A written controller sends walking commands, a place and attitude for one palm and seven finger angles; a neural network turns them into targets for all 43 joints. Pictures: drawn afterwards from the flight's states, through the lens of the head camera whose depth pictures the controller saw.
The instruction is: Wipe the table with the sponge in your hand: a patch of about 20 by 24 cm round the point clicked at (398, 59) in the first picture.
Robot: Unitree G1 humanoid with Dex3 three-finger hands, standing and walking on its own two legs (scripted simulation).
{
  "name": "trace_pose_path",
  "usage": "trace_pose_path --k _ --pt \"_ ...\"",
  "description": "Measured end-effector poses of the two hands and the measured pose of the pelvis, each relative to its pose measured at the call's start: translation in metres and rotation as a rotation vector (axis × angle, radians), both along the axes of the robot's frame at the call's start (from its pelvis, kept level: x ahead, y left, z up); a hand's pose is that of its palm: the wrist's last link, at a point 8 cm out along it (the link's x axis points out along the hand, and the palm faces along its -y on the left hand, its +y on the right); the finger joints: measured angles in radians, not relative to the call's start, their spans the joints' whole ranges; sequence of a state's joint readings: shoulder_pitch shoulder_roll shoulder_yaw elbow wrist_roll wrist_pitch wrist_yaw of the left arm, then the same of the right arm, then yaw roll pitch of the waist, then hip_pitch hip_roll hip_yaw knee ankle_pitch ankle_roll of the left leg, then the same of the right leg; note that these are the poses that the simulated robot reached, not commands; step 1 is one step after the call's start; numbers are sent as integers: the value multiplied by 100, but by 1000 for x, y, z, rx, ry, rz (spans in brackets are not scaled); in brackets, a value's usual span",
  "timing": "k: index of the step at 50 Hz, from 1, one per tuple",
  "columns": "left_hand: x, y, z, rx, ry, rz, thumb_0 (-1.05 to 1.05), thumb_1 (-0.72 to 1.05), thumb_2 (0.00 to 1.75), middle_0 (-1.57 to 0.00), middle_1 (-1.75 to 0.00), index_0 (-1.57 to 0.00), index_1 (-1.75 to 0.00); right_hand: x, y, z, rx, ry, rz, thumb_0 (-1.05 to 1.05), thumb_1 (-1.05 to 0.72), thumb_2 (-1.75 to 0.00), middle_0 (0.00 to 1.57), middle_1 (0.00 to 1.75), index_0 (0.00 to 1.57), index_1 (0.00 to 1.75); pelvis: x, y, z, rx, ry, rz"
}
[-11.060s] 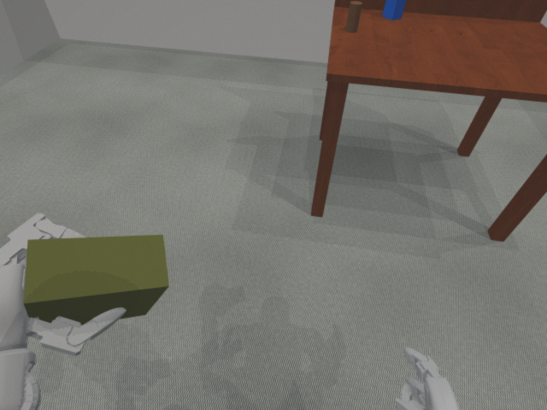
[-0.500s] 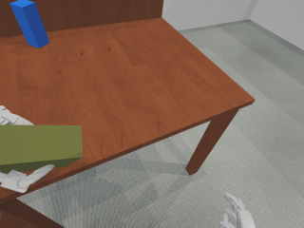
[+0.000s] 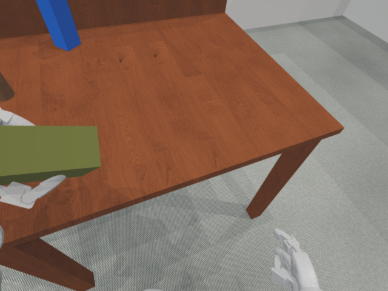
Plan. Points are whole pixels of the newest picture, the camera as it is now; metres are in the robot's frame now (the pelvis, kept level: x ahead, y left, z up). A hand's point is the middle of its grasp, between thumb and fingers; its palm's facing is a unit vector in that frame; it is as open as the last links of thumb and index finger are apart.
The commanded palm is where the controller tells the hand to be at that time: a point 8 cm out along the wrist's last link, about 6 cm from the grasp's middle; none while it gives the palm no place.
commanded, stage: come to a stop and stand still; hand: left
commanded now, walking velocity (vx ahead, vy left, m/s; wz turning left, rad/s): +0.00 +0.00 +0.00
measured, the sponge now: (60, 156) +0.27 +0.25 +0.16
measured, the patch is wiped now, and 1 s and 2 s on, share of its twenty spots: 0.00 0.00 0.00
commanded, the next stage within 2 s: look again from close up in 0.22 s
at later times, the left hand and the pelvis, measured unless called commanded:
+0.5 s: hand (50, 187) +0.21 +0.24 +0.17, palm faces +0.40 -0.87 -0.29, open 10.1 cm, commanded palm +0.15 +0.28 +0.18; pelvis -0.01 +0.00 +0.00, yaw +0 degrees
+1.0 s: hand (47, 191) +0.21 +0.24 +0.16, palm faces +0.35 -0.87 -0.35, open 10.1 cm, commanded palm +0.15 +0.28 +0.18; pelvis -0.01 +0.00 +0.00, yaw +0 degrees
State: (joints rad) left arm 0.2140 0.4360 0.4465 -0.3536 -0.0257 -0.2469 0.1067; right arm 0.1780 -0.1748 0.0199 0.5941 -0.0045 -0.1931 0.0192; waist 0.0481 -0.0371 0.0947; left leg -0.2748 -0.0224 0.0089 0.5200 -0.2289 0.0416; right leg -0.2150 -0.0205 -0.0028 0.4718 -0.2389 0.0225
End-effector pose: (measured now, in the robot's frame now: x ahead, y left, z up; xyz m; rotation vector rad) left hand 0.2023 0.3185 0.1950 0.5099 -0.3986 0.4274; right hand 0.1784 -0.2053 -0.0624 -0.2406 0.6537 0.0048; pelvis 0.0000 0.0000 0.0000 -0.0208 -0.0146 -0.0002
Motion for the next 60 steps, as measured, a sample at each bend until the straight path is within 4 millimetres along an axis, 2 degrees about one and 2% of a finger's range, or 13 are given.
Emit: trace_pose_path --k 4,7,11,15,20,26,38,40,43,45,52,56,60 --pt "-8 -35 -11 -45 63 -128 -1 -50 101 -74 -135 -75 -135 3 2 5 33 -56 -27 1 -90 -90 20 30 20 30 -1 7 0 0 3 -10" --pt "-20 -44 -24 -56 137 -174 -1 -50 101 -74 -135 -75 -135 0 0 7 30 -58 -57 1 -90 -90 20 30 20 30 -1 7 0 1 0 -7" --pt "-34 -25 -31 -49 168 -96 -1 -50 101 -74 -135 -75 -135 -8 -5 8 -6 -26 -67 1 -90 -90 20 30 20 30 -3 1 1 1 -8 5" --pt "-42 -8 -27 -84 103 14 -1 -50 101 -74 -135 -75 -135 -13 -11 8 -42 -4 -43 1 -90 -90 20 30 20 30 -7 -2 2 -6 -18 13" --pt "-40 -23 -19 -144 17 -1 -1 -49 102 -74 -135 -75 -135 -14 -15 10 -55 -14 -28 1 -90 -90 20 30 20 30 -8 -2 3 -11 -25 11" --pt "-26 -41 -23 -124 71 -90 -1 -49 102 -74 -135 -75 -135 -13 -16 13 -34 -40 -65 1 -90 -90 20 30 20 30 -6 -3 4 -10 -21 2" --pt "-32 -32 -20 -81 126 -53 -1 -49 102 -74 -135 -75 -135 -16 -21 6 -38 18 -74 1 -90 -90 20 30 20 30 -2 -5 5 -6 -15 4" --pt "-27 -22 -4 49 83 -51 -1 -50 102 -74 -135 -75 -135 -16 -19 4 -64 31 -28 1 -90 -90 20 30 20 30 -5 -7 4 -10 -7 16" --pt "-20 -2 7 41 7 -5 -1 -49 102 -74 -135 -75 -135 -16 -17 2 -52 36 -14 1 -90 -90 20 30 20 30 -10 -8 4 -7 -5 8" --pt "-19 -2 2 -10 13 6 -1 -49 102 -74 -135 -75 -135 -16 -16 4 -30 7 -30 1 -90 -90 20 30 20 30 -11 -5 4 -5 -6 0" --pt "-35 -40 -37 -114 173 -127 -1 -49 102 -74 -135 -75 -135 -22 -13 7 -9 -31 -83 1 -90 -90 20 30 20 30 -8 4 3 -2 -8 -5" --pt "-40 -28 -42 -100 178 -94 -1 -49 102 -74 -135 -75 -135 -24 -11 9 -42 -8 -74 1 -90 -90 20 30 20 30 -8 1 3 -5 -12 8" --pt "-39 -10 -29 -86 93 -12 -1 -49 102 -74 -135 -75 -135 -20 -9 9 -60 -1 -39 1 -90 -90 20 30 20 30 -9 0 3 -8 -16 17"
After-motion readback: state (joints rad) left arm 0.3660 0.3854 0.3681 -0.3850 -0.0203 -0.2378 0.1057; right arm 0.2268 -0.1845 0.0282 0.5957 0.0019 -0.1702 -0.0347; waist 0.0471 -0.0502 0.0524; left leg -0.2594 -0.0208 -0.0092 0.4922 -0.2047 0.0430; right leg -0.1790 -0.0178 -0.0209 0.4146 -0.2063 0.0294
